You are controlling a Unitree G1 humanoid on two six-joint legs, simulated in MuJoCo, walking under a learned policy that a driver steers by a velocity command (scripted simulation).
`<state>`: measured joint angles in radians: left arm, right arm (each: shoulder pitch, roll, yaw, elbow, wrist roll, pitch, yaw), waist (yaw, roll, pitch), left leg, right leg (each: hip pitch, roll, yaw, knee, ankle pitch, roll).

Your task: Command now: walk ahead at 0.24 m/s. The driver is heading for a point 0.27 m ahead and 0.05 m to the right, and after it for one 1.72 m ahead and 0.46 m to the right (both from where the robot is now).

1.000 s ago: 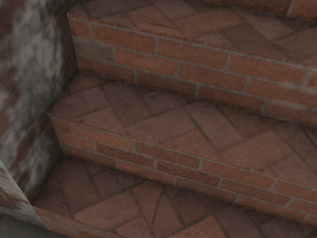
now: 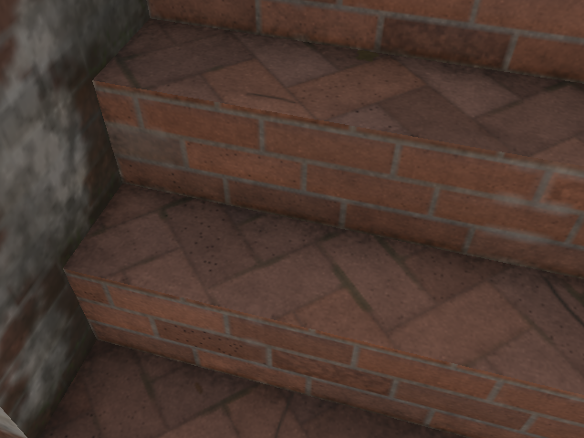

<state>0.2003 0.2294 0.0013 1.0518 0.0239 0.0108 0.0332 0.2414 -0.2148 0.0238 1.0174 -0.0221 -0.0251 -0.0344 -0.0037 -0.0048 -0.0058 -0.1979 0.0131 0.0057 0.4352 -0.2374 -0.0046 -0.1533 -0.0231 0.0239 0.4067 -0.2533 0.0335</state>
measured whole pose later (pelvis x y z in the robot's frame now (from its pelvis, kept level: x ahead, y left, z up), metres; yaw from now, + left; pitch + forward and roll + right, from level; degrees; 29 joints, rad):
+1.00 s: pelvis +0.00 +0.00 +0.00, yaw +0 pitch +0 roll +0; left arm 0.23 0.22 0.01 1.08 0.02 0.00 0.03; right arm 0.27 -0.21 0.01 1.05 -0.01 -0.02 -0.04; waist -0.01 -0.01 0.02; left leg -0.18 0.01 0.02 0.39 -0.21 0.00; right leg -0.13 -0.03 0.03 0.37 -0.23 0.04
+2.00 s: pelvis -0.03 -0.02 -0.01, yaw -8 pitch +2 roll +2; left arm 0.21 0.25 0.05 0.83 0.00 0.00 0.03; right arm 0.18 -0.30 -0.07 0.86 0.01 0.01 -0.12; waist 0.00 0.02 0.01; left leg -0.28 0.08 0.15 0.51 -0.24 -0.03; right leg -0.38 -0.05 -0.02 0.78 -0.40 0.04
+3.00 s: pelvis +0.00 -0.03 +0.00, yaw -21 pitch +1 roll +0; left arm 0.08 0.20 -0.01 0.67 0.02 -0.06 0.00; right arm 0.06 -0.20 0.01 0.70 -0.01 -0.08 0.01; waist 0.00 -0.01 0.00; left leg -0.08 -0.05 -0.02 0.32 -0.25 0.04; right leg -0.16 0.05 0.16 0.39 -0.23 -0.01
